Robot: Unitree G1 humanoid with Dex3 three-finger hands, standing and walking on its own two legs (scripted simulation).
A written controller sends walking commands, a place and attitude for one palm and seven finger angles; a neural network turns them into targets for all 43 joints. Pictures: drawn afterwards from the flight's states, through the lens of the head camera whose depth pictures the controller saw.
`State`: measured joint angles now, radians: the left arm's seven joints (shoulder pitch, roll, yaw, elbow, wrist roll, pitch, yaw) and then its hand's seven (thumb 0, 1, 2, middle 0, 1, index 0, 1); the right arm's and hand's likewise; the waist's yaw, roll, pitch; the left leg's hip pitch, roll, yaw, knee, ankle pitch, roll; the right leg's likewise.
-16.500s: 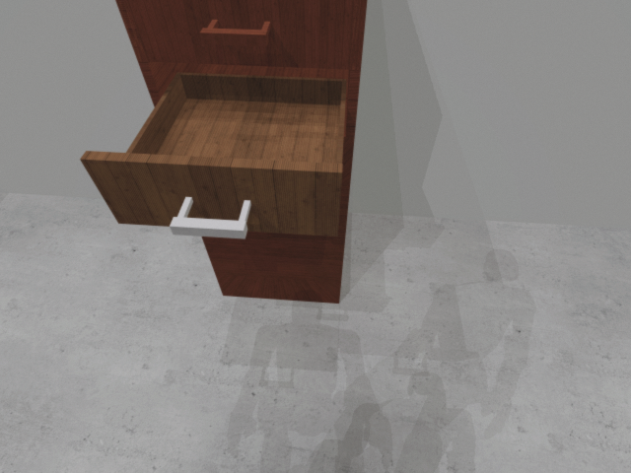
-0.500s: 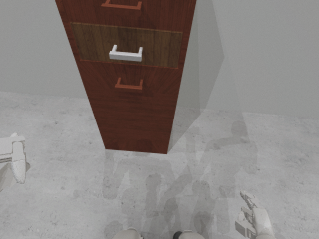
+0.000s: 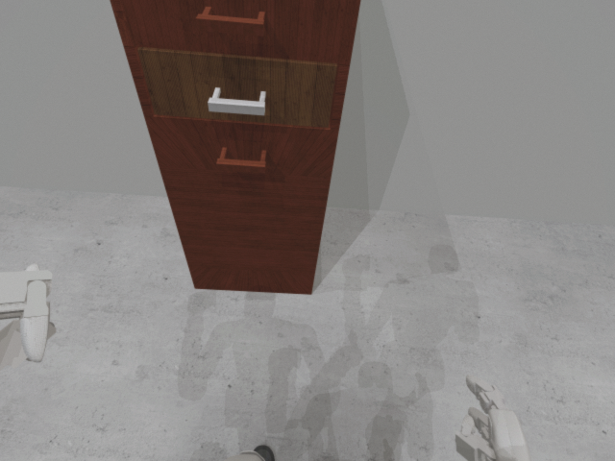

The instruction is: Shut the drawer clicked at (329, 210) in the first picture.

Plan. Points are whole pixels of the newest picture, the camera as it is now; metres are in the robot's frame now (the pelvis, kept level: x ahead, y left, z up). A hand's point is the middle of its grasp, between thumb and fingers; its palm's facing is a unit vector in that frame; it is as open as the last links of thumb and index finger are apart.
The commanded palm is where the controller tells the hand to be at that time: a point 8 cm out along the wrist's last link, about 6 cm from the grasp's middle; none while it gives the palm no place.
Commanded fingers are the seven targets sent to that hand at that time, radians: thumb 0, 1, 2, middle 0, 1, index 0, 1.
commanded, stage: step back with the hand held close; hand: left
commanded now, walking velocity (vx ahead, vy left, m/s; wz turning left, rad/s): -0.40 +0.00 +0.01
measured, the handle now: (238, 100) +0.76 +0.17 +0.05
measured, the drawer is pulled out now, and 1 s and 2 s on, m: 0.00 0.00 0.00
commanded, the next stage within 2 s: stop stepping back and stand still in 0.08 s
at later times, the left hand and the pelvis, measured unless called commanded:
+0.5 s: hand out of the picture +0.11 +0.26 +0.18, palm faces +0.29 -0.85 -0.44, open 3.2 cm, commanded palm +0.05 +0.30 +0.19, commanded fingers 0.00 0.90 0.90 -1.40 -1.60 -1.40 -1.60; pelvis -0.09 +0.03 +0.02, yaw -3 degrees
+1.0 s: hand out of the picture +0.08 +0.26 +0.17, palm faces +0.28 -0.83 -0.48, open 3.2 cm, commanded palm none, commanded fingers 0.00 0.90 0.90 -1.32 -1.51 -1.32 -1.51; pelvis -0.12 +0.04 +0.00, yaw -4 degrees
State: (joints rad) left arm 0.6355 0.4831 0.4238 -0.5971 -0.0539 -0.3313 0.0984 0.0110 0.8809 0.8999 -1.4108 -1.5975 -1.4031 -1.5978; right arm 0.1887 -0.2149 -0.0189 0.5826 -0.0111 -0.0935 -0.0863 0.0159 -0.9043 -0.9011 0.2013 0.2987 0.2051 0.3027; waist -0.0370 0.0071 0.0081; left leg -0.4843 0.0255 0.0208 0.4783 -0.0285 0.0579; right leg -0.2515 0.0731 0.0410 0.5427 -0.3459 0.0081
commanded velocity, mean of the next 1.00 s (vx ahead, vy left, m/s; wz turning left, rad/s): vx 0.04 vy -0.04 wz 0.00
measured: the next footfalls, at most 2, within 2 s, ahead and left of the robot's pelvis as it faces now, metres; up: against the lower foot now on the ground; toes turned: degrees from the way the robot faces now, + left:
left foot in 0.28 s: -0.04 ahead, +0.15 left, +0.00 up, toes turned +0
right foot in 0.52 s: -0.07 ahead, -0.06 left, +0.00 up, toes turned -8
